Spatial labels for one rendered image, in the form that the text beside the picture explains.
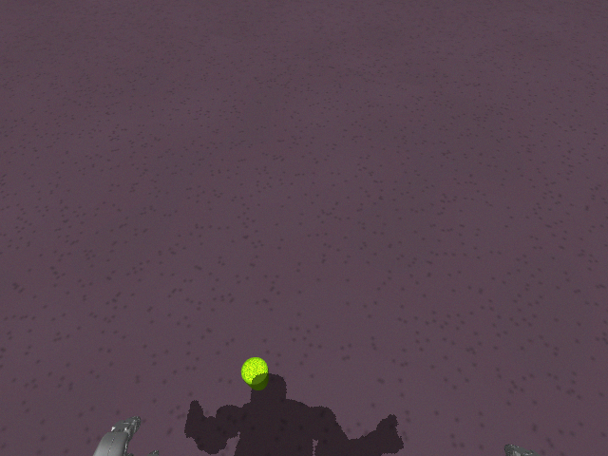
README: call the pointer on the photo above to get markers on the cup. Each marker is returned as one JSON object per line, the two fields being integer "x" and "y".
{"x": 255, "y": 373}

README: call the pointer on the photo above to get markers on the left robot hand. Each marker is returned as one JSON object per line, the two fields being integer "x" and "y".
{"x": 115, "y": 443}

